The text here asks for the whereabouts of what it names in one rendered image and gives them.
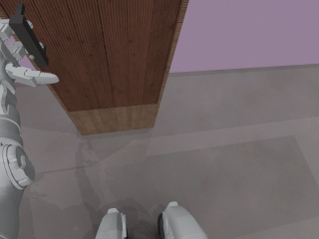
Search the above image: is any cupboard door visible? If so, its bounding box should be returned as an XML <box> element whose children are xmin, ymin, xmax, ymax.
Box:
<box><xmin>0</xmin><ymin>0</ymin><xmax>183</xmax><ymax>112</ymax></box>

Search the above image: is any right robot shin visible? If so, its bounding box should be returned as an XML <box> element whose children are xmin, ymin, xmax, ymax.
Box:
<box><xmin>163</xmin><ymin>201</ymin><xmax>178</xmax><ymax>239</ymax></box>

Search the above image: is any handle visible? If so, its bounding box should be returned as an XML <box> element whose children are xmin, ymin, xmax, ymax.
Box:
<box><xmin>8</xmin><ymin>2</ymin><xmax>49</xmax><ymax>68</ymax></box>

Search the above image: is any left robot hand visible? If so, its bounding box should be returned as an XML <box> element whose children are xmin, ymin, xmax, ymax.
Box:
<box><xmin>0</xmin><ymin>18</ymin><xmax>60</xmax><ymax>87</ymax></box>

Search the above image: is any robot left forearm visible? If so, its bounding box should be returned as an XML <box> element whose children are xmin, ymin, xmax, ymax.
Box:
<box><xmin>0</xmin><ymin>74</ymin><xmax>24</xmax><ymax>149</ymax></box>

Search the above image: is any robot left upper arm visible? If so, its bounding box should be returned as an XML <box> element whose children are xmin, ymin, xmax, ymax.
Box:
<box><xmin>0</xmin><ymin>144</ymin><xmax>36</xmax><ymax>239</ymax></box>

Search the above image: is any left robot thigh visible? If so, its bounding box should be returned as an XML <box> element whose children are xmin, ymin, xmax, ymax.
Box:
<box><xmin>95</xmin><ymin>212</ymin><xmax>127</xmax><ymax>239</ymax></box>

